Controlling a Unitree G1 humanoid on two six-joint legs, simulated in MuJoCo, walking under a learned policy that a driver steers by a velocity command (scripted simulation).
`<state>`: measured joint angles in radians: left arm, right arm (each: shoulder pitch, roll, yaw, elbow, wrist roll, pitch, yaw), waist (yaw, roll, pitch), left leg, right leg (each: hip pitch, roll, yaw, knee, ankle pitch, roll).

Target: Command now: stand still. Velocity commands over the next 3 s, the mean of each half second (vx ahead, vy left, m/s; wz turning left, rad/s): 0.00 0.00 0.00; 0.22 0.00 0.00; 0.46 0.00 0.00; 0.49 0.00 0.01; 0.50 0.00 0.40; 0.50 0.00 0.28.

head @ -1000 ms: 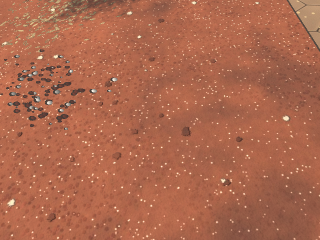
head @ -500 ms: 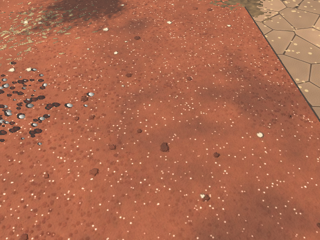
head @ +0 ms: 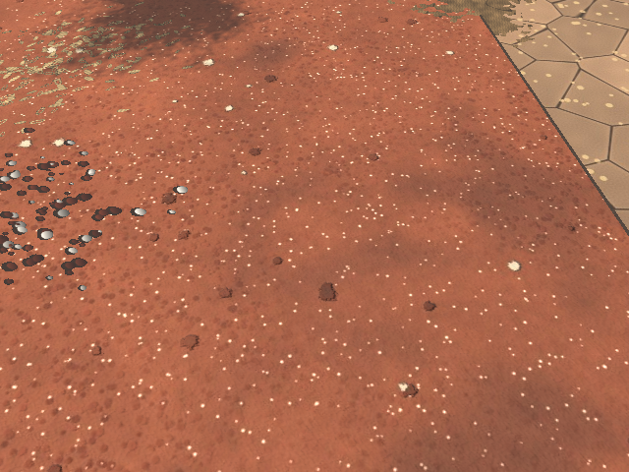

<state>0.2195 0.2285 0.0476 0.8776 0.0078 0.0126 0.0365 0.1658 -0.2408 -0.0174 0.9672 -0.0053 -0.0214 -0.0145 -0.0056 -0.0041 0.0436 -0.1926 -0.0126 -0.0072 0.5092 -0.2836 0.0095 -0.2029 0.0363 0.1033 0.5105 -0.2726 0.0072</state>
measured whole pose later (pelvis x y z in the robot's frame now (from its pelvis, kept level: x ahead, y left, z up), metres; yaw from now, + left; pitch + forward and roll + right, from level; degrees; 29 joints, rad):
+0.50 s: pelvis +0.00 +0.01 +0.00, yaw +0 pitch -2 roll +0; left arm 0.23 0.22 0.03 1.04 0.00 0.01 0.05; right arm 0.20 -0.23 -0.01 1.06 0.00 -0.02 -0.02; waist -0.01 0.00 0.04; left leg -0.19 -0.03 -0.01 0.48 -0.26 0.02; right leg -0.19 0.02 0.10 0.47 -0.25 0.02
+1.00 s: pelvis +0.09 -0.04 +0.01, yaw +0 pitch +1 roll +1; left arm 0.39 0.21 0.03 1.08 -0.01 -0.11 -0.01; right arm 0.26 -0.28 -0.04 0.99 0.04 -0.08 0.00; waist 0.03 0.04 -0.03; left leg -0.46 0.03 -0.01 1.07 -0.32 0.07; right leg -0.14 0.02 -0.03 0.41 -0.29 -0.05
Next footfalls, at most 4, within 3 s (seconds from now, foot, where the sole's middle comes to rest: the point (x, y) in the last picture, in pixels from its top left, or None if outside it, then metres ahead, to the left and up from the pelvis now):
1.34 left None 0.45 0.10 -0.77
1.88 right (383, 365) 0.76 -0.14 -0.77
2.44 left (276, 272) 1.04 0.13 -0.77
2.94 right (308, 180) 1.40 0.04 -0.77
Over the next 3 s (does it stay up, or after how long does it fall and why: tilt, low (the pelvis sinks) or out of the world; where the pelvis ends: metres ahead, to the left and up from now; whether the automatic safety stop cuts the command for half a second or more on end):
stays up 1.23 0.08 -0.01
